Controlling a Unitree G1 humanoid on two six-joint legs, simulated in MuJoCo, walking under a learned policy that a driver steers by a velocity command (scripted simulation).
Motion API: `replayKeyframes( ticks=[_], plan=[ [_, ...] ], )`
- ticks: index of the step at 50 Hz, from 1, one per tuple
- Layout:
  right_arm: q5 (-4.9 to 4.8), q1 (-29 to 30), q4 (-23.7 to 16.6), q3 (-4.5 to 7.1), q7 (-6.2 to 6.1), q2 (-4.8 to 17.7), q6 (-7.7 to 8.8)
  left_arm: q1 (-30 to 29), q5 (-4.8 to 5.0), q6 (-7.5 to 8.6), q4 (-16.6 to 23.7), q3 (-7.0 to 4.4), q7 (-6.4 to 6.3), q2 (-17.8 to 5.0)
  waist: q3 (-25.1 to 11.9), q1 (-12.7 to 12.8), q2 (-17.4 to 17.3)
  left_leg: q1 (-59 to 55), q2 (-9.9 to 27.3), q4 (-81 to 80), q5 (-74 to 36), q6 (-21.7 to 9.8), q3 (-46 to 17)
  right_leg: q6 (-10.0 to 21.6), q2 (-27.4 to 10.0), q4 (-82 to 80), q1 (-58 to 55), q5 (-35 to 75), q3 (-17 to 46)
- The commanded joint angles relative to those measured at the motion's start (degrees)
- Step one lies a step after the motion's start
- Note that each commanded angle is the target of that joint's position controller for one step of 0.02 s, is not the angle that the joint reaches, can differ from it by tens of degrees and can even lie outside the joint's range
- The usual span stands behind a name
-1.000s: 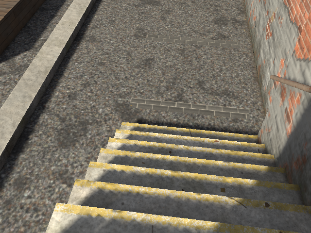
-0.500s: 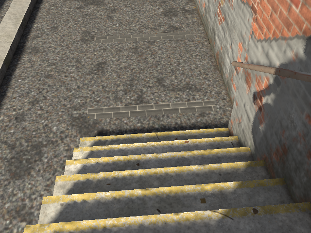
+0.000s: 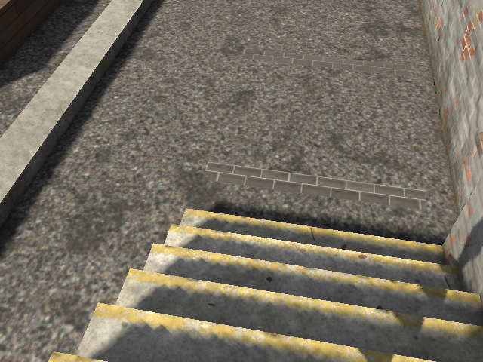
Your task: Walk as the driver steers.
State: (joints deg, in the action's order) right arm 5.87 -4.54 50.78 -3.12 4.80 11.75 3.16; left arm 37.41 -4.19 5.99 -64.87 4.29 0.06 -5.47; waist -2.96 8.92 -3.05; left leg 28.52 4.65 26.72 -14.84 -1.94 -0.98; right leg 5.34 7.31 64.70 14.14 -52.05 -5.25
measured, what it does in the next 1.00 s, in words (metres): goes down: left foot 0.18 m lower, then right foot 0.19 m lower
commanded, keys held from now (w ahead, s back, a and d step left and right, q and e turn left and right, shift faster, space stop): w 1.00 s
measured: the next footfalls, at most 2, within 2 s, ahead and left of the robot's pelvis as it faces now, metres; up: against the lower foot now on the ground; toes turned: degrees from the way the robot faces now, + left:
left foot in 0.06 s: +0.16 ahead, +0.11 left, -0.18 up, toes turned +5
right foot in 0.50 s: +0.43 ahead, -0.13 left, -0.37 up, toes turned -2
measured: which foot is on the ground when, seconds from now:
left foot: up 0.00-0.04, down 0.06-0.50, up 0.52-1.00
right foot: down 0.00-0.06, up 0.08-0.48, down 0.50-1.00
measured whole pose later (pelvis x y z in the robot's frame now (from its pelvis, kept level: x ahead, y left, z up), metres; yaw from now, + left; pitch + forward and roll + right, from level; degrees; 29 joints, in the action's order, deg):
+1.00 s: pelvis +0.57 -0.03 -0.38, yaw +1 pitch +1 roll -5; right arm 5.6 -5.7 52.0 -2.8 4.5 11.8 3.1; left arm 36.8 -4.7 5.2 -65.5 3.7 0.9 -5.4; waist -2.5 9.2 -4.0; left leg 23.4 5.5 22.1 -13.0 -2.1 -1.0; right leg 3.7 5.9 67.4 13.5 -52.9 -5.7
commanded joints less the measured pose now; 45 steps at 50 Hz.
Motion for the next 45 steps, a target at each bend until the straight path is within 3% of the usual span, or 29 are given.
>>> replayKeyframes(
  ticks=[1, 3, 4, 5, 7, 9, 10, 11, 13, 15, 17, 18, 19, 22, 23, 24, 25, 26, 27, 28, 29, 31, 32, 34, 36, 38, 39, 42, 45],
  plan=[
    [-0.35, -3.3, -0.2, 0.82, -0.15, 2.9, 1.08, 0.3, -0.87, -1.51, 0.4, -2.24, 1.46, -9.2, 8.8, -4.5, 4.5, -11.8, 0.7, -10.3, 2.4, -1.5, 0.6, 9.5, -14.5, -6.5, 5.3, 44.3, 22.9],
    [-0.96, -38.6, 10.9, 5.46, -0.99, 10.8, 1.95, -0.7, -2.29, -2.31, -1.2, -2.46, 6.27, -8.9, 2.5, -18.6, -6.0, -52.4, 1.6, -13.3, -13.8, -6.6, 3.3, 2.8, -7.4, 22.4, 25.8, 51.5, 14.7],
    [-1.21, -47.6, 12.9, 6.73, -0.43, 14.9, 0.73, 3.4, -0.16, -2.49, -1.2, -3.05, 8.11, -5.7, -12.5, -18.8, -15.8, -76.0, 14.4, 6.0, -48.2, -19.0, -5.7, -2.8, 0.1, 52.3, 40.4, 6.0, 7.4],
    [-0.61, -43.9, 12.0, 8.4, 0.13, 18.2, 0.17, -2.2, 1.55, -1.2, 5.0, -3.83, 8.17, -8.9, -15.0, -17.6, -7.3, -77.5, 18.4, 11.3, -50.1, -21.9, -11.1, -2.8, -1.1, 58.9, 50.3, 2.7, 6.9],
    [1.07, -26.1, 8.3, 6.57, -0.69, 9.1, 0.06, -14.9, 1.01, -0.58, 11.4, -4.1, 5.32, -9.4, -0.1, -14.3, 6.7, -52.2, 19.2, -0.6, 8.2, -19.6, -16.2, -1.4, -9.7, 39.5, 60.1, 19.8, 10.9],
    [1.01, -15.5, 5.4, 1.83, -2.38, -4.6, 1.71, -14.5, -1.77, -0.8, 9.8, -3.39, 3.06, -6.0, 10.0, -6.3, 7.1, -15.5, 10.7, -6.9, 16.4, -15.3, -7.9, 2.7, -17.8, 9.8, 41.3, 44.1, 14.7],
    [-1.27, -15.4, 5.0, 1.43, -3.0, -5.1, 2.41, -15.8, -2.45, -1.02, 8.4, -3.85, 3.55, -5.7, 13.4, -7.3, 5.3, -1.6, 7.3, -8.2, 13.0, -15.5, -2.3, 2.7, -16.7, -5.6, 29.1, 56.7, 9.7],
    [-2.02, -20.4, 7.3, 2.31, -2.89, -0.6, 2.84, -16.2, -2.79, -2.06, 7.9, -4.02, 4.28, -4.3, 10.0, -8.0, -0.8, 3.1, 4.0, -6.1, 17.1, -15.9, -1.3, 1.8, -13.8, -3.2, 21.9, 59.4, 5.3],
    [-0.37, -24.1, 8.8, 2.13, -2.7, 0.7, 3.52, -9.3, -2.83, -1.29, 6.8, -3.1, 5.92, -3.5, 7.8, -5.8, 0.7, 11.8, 5.4, 2.8, 16.2, -15.9, -4.7, -0.4, -12.2, 4.3, 15.5, 63.6, 5.4],
    [-1.56, -31.5, 11.3, 0.77, -4.96, -2.8, 5.82, -22.8, -3.37, -1.13, 11.9, -3.08, 3.97, -6.3, 7.5, -13.3, 1.4, -12.1, 7.2, 9.2, 22.4, -13.7, -10.0, -2.8, -17.3, -18.2, 36.7, 75.4, 11.7],
    [0.29, -25.6, 8.1, -0.04, -4.97, -1.0, 5.3, -24.8, -1.71, -1.38, 12.5, -2.33, 3.18, -5.8, 4.7, -10.6, 2.3, 13.1, -0.6, 13.2, 36.7, -9.1, -2.5, -1.9, -13.7, -27.2, 6.6, 94.2, 5.8],
    [1.25, -22.7, 6.9, 0.6, -3.94, 2.0, 4.91, -24.9, -1.67, -2.2, 13.6, -2.77, 3.58, -8.1, 7.0, -8.9, 1.3, 20.4, -0.1, 13.0, 40.9, -9.5, -3.1, -3.0, -12.0, -22.1, -0.3, 88.2, 3.6],
    [0.25, -22.3, 6.3, 0.47, -3.17, 2.8, 4.7, -25.1, -2.28, -2.61, 14.4, -3.5, 3.81, -10.6, 9.0, -7.5, 0.4, 20.0, 2.0, 13.0, 41.1, -10.4, -6.6, -3.7, -12.1, -19.7, 0.0, 79.4, 4.2],
    [-1.7, -29.8, 8.2, 1.56, -4.4, 6.3, 2.99, -32.1, -2.03, -2.52, 17.2, -3.01, 3.86, -11.7, 12.2, -13.3, 2.4, -4.1, 7.1, 23.1, 34.7, -9.6, -14.5, -3.1, -13.8, -43.2, 7.9, 65.0, 6.8],
    [-0.91, -30.6, 9.5, 1.82, -4.42, 7.1, 1.51, -29.0, -0.28, -1.92, 14.1, -3.61, 3.58, -12.3, 10.5, -13.1, 3.6, -7.4, 6.5, 28.1, 34.5, -8.2, -13.4, -2.6, -14.1, -47.7, 2.6, 69.8, 6.5],
    [-0.92, -29.1, 10.0, 2.36, -3.05, 8.5, 0.22, -16.6, 0.53, -0.92, 9.3, -4.87, 3.4, -14.1, 8.3, -7.7, 7.1, -6.6, 3.8, 39.8, 32.6, -6.4, -9.9, -2.0, -13.0, -54.8, -9.7, 73.9, 4.5],
    [1.4, -31.8, 12.4, 2.59, 0.12, 8.6, -0.58, 0.3, 0.58, -0.28, 4.3, -7.99, 3.07, -19.4, 3.2, -0.3, 10.8, 2.1, -0.6, 58.5, 26.3, -3.5, -5.7, 1.9, -14.6, -51.4, -29.0, 82.1, 3.3],
    [-0.43, -46.6, 15.2, 1.58, 2.17, -2.2, -0.06, 8.3, 0.03, -1.11, 3.3, -9.58, 4.39, -25.2, -15.3, -3.7, 23.9, 19.6, -9.2, 90.8, 63.7, 0.9, -0.7, 15.9, -26.4, -23.2, -57.6, 122.4, 9.9],
    [-3.33, -37.7, 9.3, 2.44, 3.0, 1.5, 0.92, 9.7, -1.52, -1.67, 2.4, -10.26, 5.24, -26.7, -15.0, -1.3, 17.3, 33.1, -9.0, 100.5, 64.6, 1.2, -0.1, 18.3, -30.1, -23.8, -56.8, 124.8, 17.8],
    [-4.82, -25.8, 3.0, 3.03, 2.52, 3.5, 1.26, 6.6, -2.13, -2.3, 3.1, -10.59, 5.01, -25.3, -10.2, 1.4, 10.9, 45.2, -6.4, 98.9, 62.8, 1.4, 0.2, 19.5, -33.9, -30.0, -51.9, 100.4, 24.2],
    [-4.65, -21.9, 0.6, 2.65, 0.43, 2.5, 1.71, -1.8, -2.45, -2.59, 4.8, -9.03, 4.66, -19.8, -1.3, -1.9, 2.5, 48.6, -1.1, 89.6, 49.1, 0.3, -5.1, 17.9, -35.7, -36.2, -34.3, 63.6, 30.8],
    [-1.67, -20.0, 3.0, 1.53, -2.42, -1.9, 2.3, -12.5, -2.83, -1.08, 7.3, -3.72, 3.01, -5.3, 8.2, -10.8, -1.2, 30.4, 5.9, 58.3, 22.8, -4.2, -8.5, 10.3, -22.8, -41.3, -1.3, 50.2, 16.5],
    [-0.4, -17.1, 3.0, 1.94, -2.32, -2.6, 2.34, -14.8, -2.52, 0.29, 7.5, -3.2, 1.99, -4.2, 12.6, -11.3, 4.5, 22.1, 6.1, 51.0, 17.5, -5.0, -5.9, 9.4, -20.0, -44.3, 10.2, 52.4, 14.1],
    [0.93, -15.6, 5.1, 3.17, -0.47, -0.1, 1.08, -9.3, 0.49, 1.68, 5.3, -3.01, 1.51, -6.6, 10.5, -8.5, 6.3, 13.8, 3.5, 38.5, 4.7, -3.2, -0.8, 12.9, -17.9, -43.9, 18.1, 45.1, 12.1],
    [0.26, -19.9, 5.2, 2.48, 0.77, -0.5, 1.46, -5.7, -1.64, 1.71, 3.5, -3.58, 2.0, -10.3, 6.6, -10.6, 6.0, 13.5, 1.6, 44.2, 3.7, -1.3, -1.3, 13.9, -19.4, -35.8, 18.0, 55.2, 16.3],
    [0.96, -8.5, 2.0, 1.92, -0.37, 0.5, 1.72, 2.7, -0.59, 2.63, 0.0, -2.19, 0.18, -6.1, 7.2, -4.2, 4.3, 35.7, 5.7, 26.7, -4.2, 0.9, -7.8, 12.8, -22.1, -30.9, -5.0, 52.2, 22.2],
    [0.64, -5.8, 2.4, 1.6, -0.96, 2.0, 2.04, 2.2, 0.07, 2.54, 0.9, -1.36, -0.9, -3.7, 6.9, -2.8, -0.8, 29.3, 5.0, 13.2, -17.6, 1.6, -6.2, 11.0, -18.3, -26.2, -0.3, 44.9, 18.2],
    [1.29, -5.7, 1.5, 1.25, -0.6, 2.5, 0.48, -3.9, -1.48, 1.16, 3.3, -0.84, 1.4, -5.5, 8.3, -7.2, 5.5, -0.6, 0.2, 19.0, -18.1, 0.4, 1.5, 9.4, -13.6, -27.9, 29.1, 28.9, 14.6],
    [0.18, 2.7, -2.7, 1.56, -0.38, 5.5, -0.03, 0.1, -0.32, 1.59, 1.8, -1.2, 0.94, -8.3, 11.1, -4.1, 3.6, 5.5, 1.0, 7.8, -3.7, 1.3, -0.8, 10.5, -17.0, -22.0, 13.3, 28.9, 20.9]
  ],
)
